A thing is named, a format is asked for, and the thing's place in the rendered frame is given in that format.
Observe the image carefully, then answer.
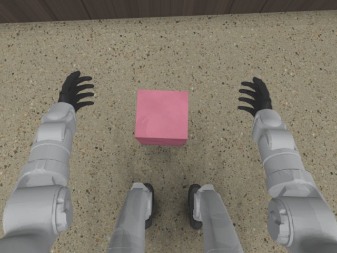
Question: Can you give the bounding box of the left robot foot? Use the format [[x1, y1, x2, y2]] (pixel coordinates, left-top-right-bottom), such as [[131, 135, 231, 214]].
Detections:
[[143, 183, 154, 229]]

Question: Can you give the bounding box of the right robot forearm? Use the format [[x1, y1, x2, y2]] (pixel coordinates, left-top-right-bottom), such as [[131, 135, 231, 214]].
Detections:
[[252, 109, 337, 228]]

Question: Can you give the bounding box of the robot left upper arm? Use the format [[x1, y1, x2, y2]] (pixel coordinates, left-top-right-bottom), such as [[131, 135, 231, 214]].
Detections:
[[0, 184, 73, 253]]

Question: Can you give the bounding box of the left robot forearm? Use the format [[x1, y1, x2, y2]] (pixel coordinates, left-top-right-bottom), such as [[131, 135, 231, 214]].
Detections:
[[2, 102, 77, 233]]

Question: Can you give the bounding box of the right robot hand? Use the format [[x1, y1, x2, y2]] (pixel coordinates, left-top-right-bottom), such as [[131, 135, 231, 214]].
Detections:
[[237, 77, 272, 117]]

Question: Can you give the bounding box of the carton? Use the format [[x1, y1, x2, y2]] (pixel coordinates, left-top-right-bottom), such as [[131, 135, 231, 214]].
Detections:
[[135, 90, 189, 146]]

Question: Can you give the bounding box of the robot right upper arm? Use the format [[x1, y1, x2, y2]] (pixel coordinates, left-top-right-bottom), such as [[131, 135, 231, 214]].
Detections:
[[267, 196, 337, 253]]

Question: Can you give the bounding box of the left robot thigh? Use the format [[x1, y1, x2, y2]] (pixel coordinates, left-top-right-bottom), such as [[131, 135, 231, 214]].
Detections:
[[106, 188, 152, 253]]

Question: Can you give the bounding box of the left robot hand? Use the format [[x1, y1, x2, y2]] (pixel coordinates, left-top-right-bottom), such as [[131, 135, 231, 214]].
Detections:
[[58, 71, 94, 112]]

